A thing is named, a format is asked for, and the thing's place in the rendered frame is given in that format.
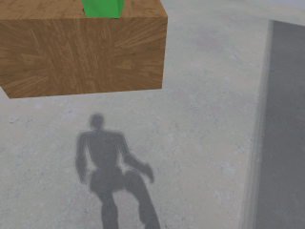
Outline pedestal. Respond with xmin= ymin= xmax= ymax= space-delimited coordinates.
xmin=0 ymin=0 xmax=168 ymax=99

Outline carton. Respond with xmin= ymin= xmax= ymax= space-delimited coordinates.
xmin=82 ymin=0 xmax=124 ymax=18

